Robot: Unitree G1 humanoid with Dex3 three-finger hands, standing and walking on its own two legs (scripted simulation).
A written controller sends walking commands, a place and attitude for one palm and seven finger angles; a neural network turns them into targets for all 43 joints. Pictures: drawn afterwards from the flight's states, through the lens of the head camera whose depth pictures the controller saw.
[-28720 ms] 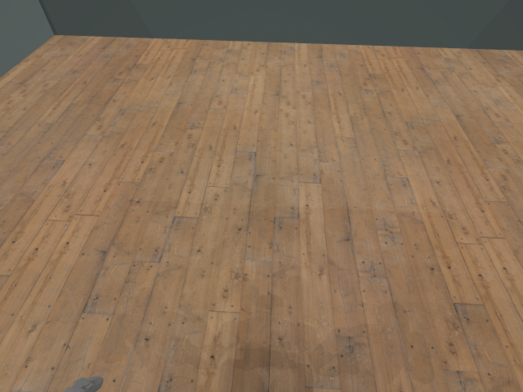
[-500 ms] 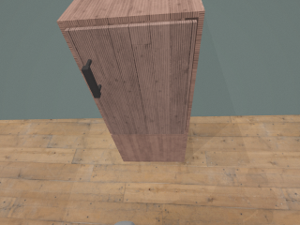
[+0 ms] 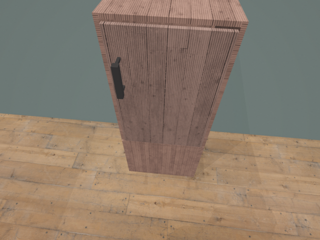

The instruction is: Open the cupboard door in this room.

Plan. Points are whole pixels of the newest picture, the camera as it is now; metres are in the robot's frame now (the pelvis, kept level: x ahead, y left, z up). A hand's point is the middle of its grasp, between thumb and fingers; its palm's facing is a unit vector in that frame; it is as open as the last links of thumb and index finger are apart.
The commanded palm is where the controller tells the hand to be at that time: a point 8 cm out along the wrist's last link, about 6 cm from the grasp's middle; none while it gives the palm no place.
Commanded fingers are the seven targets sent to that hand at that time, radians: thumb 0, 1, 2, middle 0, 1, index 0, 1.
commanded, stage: look again from close up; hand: left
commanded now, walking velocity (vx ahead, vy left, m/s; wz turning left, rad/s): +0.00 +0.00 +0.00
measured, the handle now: (119, 78) +0.59 +0.20 +0.06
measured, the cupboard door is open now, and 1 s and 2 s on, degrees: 0 0 0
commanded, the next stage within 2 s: shuffle to correct the standing spot in 0.52 s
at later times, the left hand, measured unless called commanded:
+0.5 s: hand out of the picture +0.01 +0.19 -0.17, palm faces +0.03 -0.97 -0.25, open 7.4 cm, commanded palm none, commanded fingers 0.00 0.90 0.90 -0.20 -0.30 -0.20 -0.30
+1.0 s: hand out of the picture -0.05 +0.16 -0.19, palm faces +0.08 -0.98 -0.15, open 7.4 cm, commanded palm none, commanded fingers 0.00 0.90 0.90 -0.20 -0.30 -0.20 -0.30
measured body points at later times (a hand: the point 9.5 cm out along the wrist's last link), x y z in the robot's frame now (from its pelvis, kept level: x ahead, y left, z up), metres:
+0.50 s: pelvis -0.03 +0.00 +0.00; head -0.04 -0.01 +0.45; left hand +0.01 +0.24 -0.15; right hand -0.02 -0.23 -0.16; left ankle -0.04 +0.12 -0.74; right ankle +0.01 -0.14 -0.74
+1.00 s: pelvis -0.01 +0.00 -0.01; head -0.01 +0.00 +0.44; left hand -0.05 +0.21 -0.17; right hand -0.05 -0.22 -0.17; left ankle -0.04 +0.12 -0.74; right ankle +0.01 -0.13 -0.74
